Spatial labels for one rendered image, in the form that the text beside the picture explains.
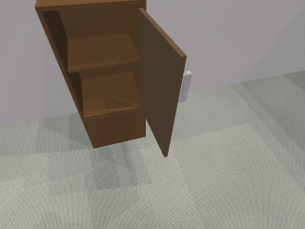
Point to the cupboard door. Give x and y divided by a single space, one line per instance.
162 65

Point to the handle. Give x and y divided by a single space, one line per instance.
187 76

